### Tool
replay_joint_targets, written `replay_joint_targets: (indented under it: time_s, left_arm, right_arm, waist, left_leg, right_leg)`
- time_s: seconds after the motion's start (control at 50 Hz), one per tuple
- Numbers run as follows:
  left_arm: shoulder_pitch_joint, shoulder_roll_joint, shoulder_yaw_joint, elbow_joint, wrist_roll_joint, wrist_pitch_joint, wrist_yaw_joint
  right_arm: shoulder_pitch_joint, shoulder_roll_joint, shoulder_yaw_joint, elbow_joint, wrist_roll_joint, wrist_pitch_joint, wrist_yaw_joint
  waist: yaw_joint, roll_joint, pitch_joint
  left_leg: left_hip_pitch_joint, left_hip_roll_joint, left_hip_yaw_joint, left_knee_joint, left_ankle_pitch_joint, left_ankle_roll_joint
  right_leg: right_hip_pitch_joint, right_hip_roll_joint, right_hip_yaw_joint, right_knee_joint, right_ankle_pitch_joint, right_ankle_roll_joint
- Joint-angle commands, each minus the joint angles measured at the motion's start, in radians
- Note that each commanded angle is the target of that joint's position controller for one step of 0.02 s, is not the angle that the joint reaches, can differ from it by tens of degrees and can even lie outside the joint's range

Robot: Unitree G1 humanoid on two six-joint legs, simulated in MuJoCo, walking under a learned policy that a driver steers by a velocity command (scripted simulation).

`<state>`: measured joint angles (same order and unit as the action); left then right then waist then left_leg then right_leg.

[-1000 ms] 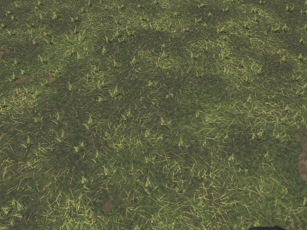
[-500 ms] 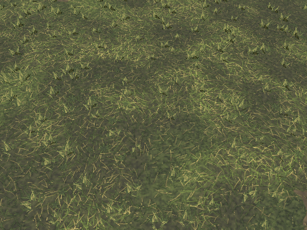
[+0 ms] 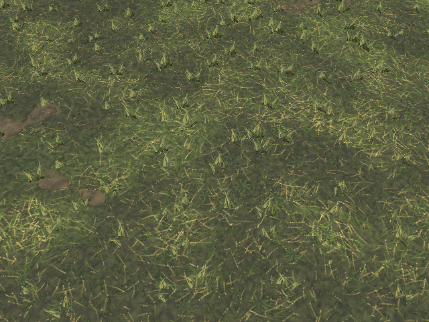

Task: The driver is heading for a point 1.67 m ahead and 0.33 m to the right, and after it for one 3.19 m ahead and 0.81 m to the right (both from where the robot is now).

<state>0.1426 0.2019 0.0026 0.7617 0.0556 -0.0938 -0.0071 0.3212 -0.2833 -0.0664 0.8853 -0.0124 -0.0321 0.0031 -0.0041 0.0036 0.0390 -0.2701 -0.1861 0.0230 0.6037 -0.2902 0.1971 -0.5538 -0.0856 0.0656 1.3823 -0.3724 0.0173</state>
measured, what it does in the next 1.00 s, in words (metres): walks ahead, turning right: right foot, then left foot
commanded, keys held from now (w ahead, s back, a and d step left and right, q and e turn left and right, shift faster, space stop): q+shift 0.18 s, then e+shift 0.82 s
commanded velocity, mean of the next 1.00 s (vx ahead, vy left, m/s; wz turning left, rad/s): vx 0.20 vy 0.00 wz -0.20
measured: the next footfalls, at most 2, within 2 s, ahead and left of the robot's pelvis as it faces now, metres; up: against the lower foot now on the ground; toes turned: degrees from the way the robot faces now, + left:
right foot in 0.22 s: +0.45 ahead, -0.12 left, +0.00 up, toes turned +20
left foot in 0.58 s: +0.39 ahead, +0.09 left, +0.00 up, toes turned -2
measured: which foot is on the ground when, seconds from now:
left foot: down 0.00-0.22, up 0.24-0.56, down 0.58-1.00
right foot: up 0.00-0.20, down 0.22-0.60, up 0.62-0.98, down 1.00-1.00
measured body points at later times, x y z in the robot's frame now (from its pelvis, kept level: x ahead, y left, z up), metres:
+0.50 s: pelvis +0.29 -0.05 +0.01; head +0.33 -0.03 +0.46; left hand +0.30 +0.24 -0.11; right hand +0.57 -0.23 -0.05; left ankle +0.32 +0.10 -0.69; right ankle +0.41 -0.13 -0.72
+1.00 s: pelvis +0.32 -0.06 +0.01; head +0.35 -0.07 +0.46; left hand +0.57 +0.15 -0.07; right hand +0.38 -0.37 -0.09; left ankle +0.36 +0.09 -0.72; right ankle +0.30 -0.18 -0.71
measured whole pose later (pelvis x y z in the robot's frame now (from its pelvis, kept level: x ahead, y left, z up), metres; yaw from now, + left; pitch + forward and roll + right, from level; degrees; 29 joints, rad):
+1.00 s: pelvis +0.32 -0.06 +0.01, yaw -17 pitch +3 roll +1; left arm 0.15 0.30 0.08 0.58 -0.02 0.07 -0.03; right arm 0.14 -0.29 -0.08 0.69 0.01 0.00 -0.03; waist -0.02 0.00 0.03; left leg -0.29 0.15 0.23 0.55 -0.29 -0.05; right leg -0.40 -0.06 -0.05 0.67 -0.26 0.02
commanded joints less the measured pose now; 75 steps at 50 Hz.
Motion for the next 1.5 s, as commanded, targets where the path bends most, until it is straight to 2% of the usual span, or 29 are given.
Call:
replay_joint_targets:
  time_s: [0.02, 0.08, 0.1, 0.18, 0.2, 0.22, 0.24, 0.26, 0.3, 0.36, 0.44, 0.56, 0.58, 0.6, 0.62, 0.66, 0.7, 0.86, 0.98, 1.0, 1.04, 1.06, 1.1, 1.16, 1.36, 1.42, 1.44, 1.48, 1.5]
  left_arm:
    - [0.049, 0.131, 0.023, -0.086, 0.005, 0.035, 0.001]
    - [-0.061, 0.089, 0.003, -0.142, -0.013, 0.026, 0.001]
    - [-0.228, 0.075, 0.018, -0.205, -0.068, -0.029, 0.016]
    - [-0.112, 0.174, 0.077, -0.221, -0.085, -0.050, 0.035]
    - [0.055, 0.196, 0.089, -0.184, -0.065, -0.045, 0.041]
    - [0.232, 0.219, 0.082, -0.143, -0.032, -0.037, 0.039]
    - [0.279, 0.239, 0.064, -0.132, 0.027, -0.036, 0.028]
    - [0.231, 0.265, 0.079, -0.108, -0.005, -0.041, 0.005]
    - [0.064, 0.129, 0.052, -0.148, -0.035, -0.013, 0.008]
    - [-0.023, 0.189, 0.053, -0.135, -0.055, 0.016, 0.012]
    - [0.029, 0.246, 0.093, -0.119, -0.057, 0.048, 0.022]
    - [0.037, 0.235, 0.112, -0.164, -0.089, 0.107, 0.044]
    - [0.069, 0.204, 0.105, -0.162, -0.088, 0.110, 0.045]
    - [0.094, 0.131, 0.088, -0.185, -0.089, 0.108, 0.042]
    - [0.106, 0.170, 0.100, -0.207, -0.085, 0.093, 0.040]
    - [0.186, 0.269, 0.133, -0.153, -0.082, 0.109, 0.042]
    - [0.227, 0.240, 0.131, -0.126, -0.067, 0.136, 0.048]
    - [0.022, 0.135, 0.077, -0.246, -0.074, 0.138, -0.004]
    - [0.061, 0.179, 0.109, -0.239, -0.082, 0.163, -0.023]
    - [0.113, 0.201, 0.124, -0.217, -0.080, 0.163, -0.012]
    - [0.172, 0.452, 0.181, -0.236, -0.051, 0.146, 0.012]
    - [0.185, 0.383, 0.169, -0.248, -0.028, 0.119, -0.002]
    - [0.088, 0.323, 0.147, -0.240, -0.057, 0.098, 0.007]
    - [-0.039, 0.252, 0.115, -0.272, -0.067, 0.118, 0.030]
    - [-0.016, 0.244, 0.093, -0.232, -0.049, 0.124, 0.027]
    - [-0.041, 0.121, 0.043, -0.201, -0.045, 0.112, 0.020]
    - [0.020, 0.104, 0.039, -0.176, -0.033, 0.100, 0.017]
    - [0.108, 0.148, 0.060, -0.172, -0.013, 0.084, 0.022]
    - [0.044, 0.192, 0.072, -0.177, -0.019, 0.084, 0.032]
  right_arm:
    - [-0.028, -0.149, -0.027, -0.090, 0.014, -0.054, -0.006]
    - [0.002, -0.167, -0.043, -0.079, 0.025, -0.048, 0.001]
    - [-0.001, -0.067, -0.025, -0.109, 0.089, -0.046, -0.021]
    - [0.001, -0.152, -0.042, -0.123, 0.060, -0.019, -0.051]
    - [-0.029, -0.134, -0.037, -0.140, 0.050, -0.017, -0.053]
    - [-0.013, -0.030, -0.006, -0.167, 0.023, -0.012, -0.051]
    - [0.162, 0.044, 0.022, -0.200, -0.004, -0.010, -0.042]
    - [0.351, -0.036, 0.020, -0.174, 0.041, -0.011, -0.017]
    - [0.101, -0.097, 0.016, -0.173, 0.035, 0.025, -0.010]
    - [-0.077, -0.064, 0.023, -0.269, -0.015, 0.026, -0.024]
    - [-0.094, -0.007, 0.049, -0.278, 0.010, -0.004, -0.044]
    - [-0.162, -0.081, 0.013, -0.291, 0.023, 0.033, -0.035]
    - [-0.130, -0.118, -0.003, -0.290, 0.015, 0.031, -0.038]
    - [-0.109, -0.199, -0.021, -0.298, -0.028, 0.034, -0.040]
    - [-0.153, -0.183, -0.024, -0.303, -0.066, 0.030, -0.035]
    - [-0.298, -0.065, 0.004, -0.340, -0.035, 0.011, -0.040]
    - [-0.340, -0.048, 0.009, -0.344, -0.006, 0.005, -0.044]
    - [-0.206, -0.143, -0.037, -0.278, -0.007, 0.034, -0.059]
    - [-0.213, -0.172, -0.067, -0.249, 0.042, 0.015, -0.028]
    - [-0.167, -0.141, -0.063, -0.226, 0.043, 0.012, -0.022]
    - [-0.190, -0.049, -0.030, -0.321, -0.022, 0.006, -0.016]
    - [-0.303, -0.107, -0.045, -0.330, -0.017, 0.001, -0.025]
    - [-0.302, -0.113, -0.051, -0.314, 0.007, 0.003, -0.046]
    - [-0.206, -0.124, -0.056, -0.271, -0.008, 0.012, -0.052]
    - [-0.216, -0.087, -0.024, -0.278, 0.013, 0.017, -0.021]
    - [-0.143, -0.021, 0.000, -0.250, 0.009, 0.005, 0.000]
    - [-0.158, -0.037, 0.001, -0.258, -0.004, 0.003, 0.003]
    - [-0.250, -0.163, -0.024, -0.300, -0.007, 0.005, -0.002]
    - [-0.263, -0.141, -0.027, -0.317, 0.006, 0.008, -0.001]
  waist:
    - [0.073, -0.052, 0.072]
    - [0.029, -0.024, 0.020]
    - [-0.034, -0.071, 0.000]
    - [0.045, 0.116, -0.163]
    - [0.132, 0.145, -0.266]
    - [0.165, 0.070, -0.417]
    - [0.076, -0.282, -0.571]
    - [0.012, -0.326, -0.686]
    - [0.059, -0.066, -0.416]
    - [-0.030, 0.007, -0.102]
    - [-0.036, -0.111, -0.232]
    - [-0.052, -0.159, -0.164]
    - [-0.057, -0.126, -0.155]
    - [-0.041, 0.095, -0.202]
    - [-0.007, 0.244, -0.190]
    - [0.059, 0.160, -0.122]
    - [0.068, 0.114, -0.093]
    - [-0.029, 0.144, -0.130]
    - [0.017, 0.168, -0.143]
    - [0.033, 0.116, -0.152]
    - [0.013, -0.408, -0.180]
    - [0.114, -0.238, -0.271]
    - [0.041, -0.117, -0.177]
    - [-0.026, -0.130, -0.183]
    - [0.031, -0.165, -0.157]
    - [-0.020, -0.142, -0.168]
    - [0.004, -0.109, -0.156]
    - [0.122, 0.187, -0.117]
    - [0.078, 0.202, -0.085]
  left_leg:
    - [-0.065, 0.231, -0.356, -0.338, 0.692, 0.138]
    - [-0.091, 0.111, -0.230, -0.251, 0.916, 0.047]
    - [-0.157, 0.103, -0.301, -0.224, 0.657, -0.009]
    - [-0.029, 0.082, -0.384, 0.013, 0.602, -0.148]
    - [-0.015, 0.054, -0.334, 0.201, 0.610, -0.190]
    - [-0.111, 0.020, -0.264, 0.526, 0.060, -0.231]
    - [-0.257, -0.062, -0.265, 0.898, -0.534, -0.257]
    - [-0.396, 0.012, -0.378, 1.127, -0.434, -0.261]
    - [-0.481, 0.140, -0.226, 1.018, -0.263, -0.253]
    - [-0.326, 0.181, -0.113, 0.666, -0.178, -0.243]
    - [-0.119, 0.124, -0.083, 0.258, -0.095, -0.267]
    - [0.097, 0.122, -0.123, -0.120, 0.113, -0.219]
    - [0.205, 0.221, -0.175, -0.210, 0.097, -0.172]
    - [0.295, 0.492, -0.428, -0.277, 0.024, -0.044]
    - [0.181, 0.632, -0.600, -0.350, 0.063, 0.052]
    - [0.077, 0.516, -0.400, -0.336, 0.105, 0.015]
    - [0.047, 0.440, -0.241, -0.310, 0.237, -0.017]
    - [0.160, 0.485, -0.038, -0.270, 0.383, 0.024]
    - [0.133, 0.532, 0.064, -0.127, 0.367, -0.080]
    - [0.064, 0.493, 0.114, -0.023, 0.300, -0.140]
    - [-0.540, 0.244, 0.141, 0.529, -0.400, -0.308]
    - [-0.568, 0.228, -0.058, 0.664, -0.384, -0.291]
    - [-0.562, 0.242, -0.106, 0.631, -0.192, -0.247]
    - [-0.427, 0.219, -0.085, 0.574, -0.043, -0.260]
    - [-0.204, 0.195, -0.068, 0.192, -0.057, -0.256]
    - [0.038, 0.219, -0.047, -0.120, 0.135, -0.223]
    - [0.108, 0.236, -0.092, -0.169, 0.273, -0.206]
    - [-0.006, 0.395, -0.318, -0.187, 0.438, -0.044]
    - [-0.055, 0.388, -0.368, -0.219, 0.324, -0.018]
  right_leg:
    - [-0.078, -0.015, -0.070, -0.234, 0.039, 0.051]
    - [0.088, 0.070, -0.129, -0.572, 0.311, 0.034]
    - [0.153, 0.149, -0.094, -0.757, 0.395, 0.050]
    - [0.467, 0.202, -0.053, -1.011, 0.654, 0.032]
    - [0.618, 0.156, -0.058, -1.012, 0.801, 0.010]
    - [0.866, -0.065, 0.106, -0.859, 1.070, -0.078]
    - [1.036, -0.351, 0.486, -0.777, 1.674, -0.256]
    - [1.092, -0.492, 0.778, -0.805, 1.229, -0.459]
    - [0.762, -0.270, 0.569, -0.982, 0.466, -0.363]
    - [0.256, -0.058, 0.340, -1.075, 0.583, -0.250]
    - [0.236, -0.019, 0.278, -1.047, 0.895, -0.266]
    - [0.082, 0.034, 0.419, -1.066, 0.048, -0.148]
    - [-0.013, 0.080, 0.386, -0.981, -0.096, -0.101]
    - [-0.167, 0.185, 0.219, -0.712, -0.252, -0.053]
    - [-0.224, 0.195, 0.108, -0.450, -0.218, -0.017]
    - [-0.185, 0.109, 0.058, -0.240, -0.083, 0.032]
    - [-0.186, 0.090, 0.017, -0.075, -0.001, 0.071]
    - [-0.087, -0.002, -0.081, -0.413, 0.068, 0.096]
    - [0.194, 0.059, -0.172, -0.800, 0.128, -0.020]
    - [0.322, 0.090, -0.155, -0.896, 0.226, -0.057]
    - [0.668, -0.281, 0.487, -0.956, 0.835, -0.342]
    - [0.638, -0.293, 0.490, -1.000, 0.732, -0.394]
    - [0.532, -0.175, 0.340, -1.008, 0.549, -0.280]
    - [0.384, -0.106, 0.237, -0.996, 0.577, -0.232]
    - [0.308, -0.103, 0.317, -0.946, 0.467, -0.248]
    - [0.259, -0.065, 0.245, -0.919, 0.370, -0.188]
    - [0.236, -0.015, 0.207, -0.906, 0.248, -0.136]
    - [0.260, 0.128, 0.042, -0.794, 0.012, -0.024]
    - [0.270, 0.123, 0.010, -0.780, 0.035, -0.002]
Keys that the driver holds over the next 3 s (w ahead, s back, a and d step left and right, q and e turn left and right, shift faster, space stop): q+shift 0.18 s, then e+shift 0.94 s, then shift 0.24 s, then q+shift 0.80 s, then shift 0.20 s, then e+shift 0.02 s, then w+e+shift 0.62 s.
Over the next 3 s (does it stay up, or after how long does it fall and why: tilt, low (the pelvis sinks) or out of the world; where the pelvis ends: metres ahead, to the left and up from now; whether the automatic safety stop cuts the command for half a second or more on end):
stays up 0.60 -0.15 -0.02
